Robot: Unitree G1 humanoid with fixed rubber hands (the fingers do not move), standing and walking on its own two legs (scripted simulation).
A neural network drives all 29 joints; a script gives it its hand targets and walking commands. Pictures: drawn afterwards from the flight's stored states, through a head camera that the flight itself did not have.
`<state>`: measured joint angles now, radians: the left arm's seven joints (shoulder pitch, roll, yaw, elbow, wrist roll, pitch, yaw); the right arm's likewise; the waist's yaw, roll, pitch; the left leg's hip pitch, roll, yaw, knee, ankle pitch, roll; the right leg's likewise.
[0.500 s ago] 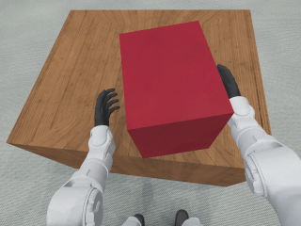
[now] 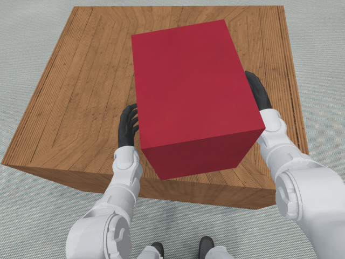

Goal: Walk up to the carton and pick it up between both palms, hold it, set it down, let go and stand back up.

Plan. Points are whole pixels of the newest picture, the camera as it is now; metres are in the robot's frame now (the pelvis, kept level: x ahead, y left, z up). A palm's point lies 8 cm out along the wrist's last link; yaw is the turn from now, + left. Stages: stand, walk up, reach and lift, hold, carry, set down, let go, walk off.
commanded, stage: reach and lift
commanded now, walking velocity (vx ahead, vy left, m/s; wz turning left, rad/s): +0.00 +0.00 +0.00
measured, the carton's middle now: (189, 108) +0.49 +0.02 -0.04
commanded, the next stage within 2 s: none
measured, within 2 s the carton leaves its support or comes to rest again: neither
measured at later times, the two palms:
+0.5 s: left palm (127, 140) +0.39 +0.16 -0.03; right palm (257, 108) +0.47 -0.14 +0.00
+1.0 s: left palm (127, 140) +0.39 +0.16 -0.03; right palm (257, 108) +0.47 -0.14 +0.00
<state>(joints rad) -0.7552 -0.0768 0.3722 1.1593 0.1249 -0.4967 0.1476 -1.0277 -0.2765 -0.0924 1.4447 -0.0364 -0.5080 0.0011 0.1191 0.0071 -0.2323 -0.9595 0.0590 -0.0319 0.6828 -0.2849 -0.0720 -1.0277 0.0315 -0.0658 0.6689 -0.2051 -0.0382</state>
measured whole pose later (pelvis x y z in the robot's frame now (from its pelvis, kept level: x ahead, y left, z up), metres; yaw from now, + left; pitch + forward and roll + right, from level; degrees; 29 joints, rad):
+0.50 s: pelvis +0.00 +0.00 +0.00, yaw +0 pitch +32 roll +1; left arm -0.76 -0.09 0.51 1.15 0.23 -0.58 0.15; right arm -1.03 -0.22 -0.38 1.47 -0.31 -0.61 -0.03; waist 0.09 0.01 -0.21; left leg -0.96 0.06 -0.03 0.68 -0.28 -0.07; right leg -1.03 0.03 -0.07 0.67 -0.20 -0.05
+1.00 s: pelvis +0.00 +0.00 +0.00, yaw +0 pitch +32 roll +1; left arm -0.76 -0.09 0.51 1.16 0.23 -0.58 0.15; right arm -1.03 -0.22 -0.38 1.48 -0.31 -0.62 -0.03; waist 0.09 0.01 -0.21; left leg -0.96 0.06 -0.03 0.68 -0.28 -0.07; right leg -1.03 0.03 -0.07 0.67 -0.20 -0.05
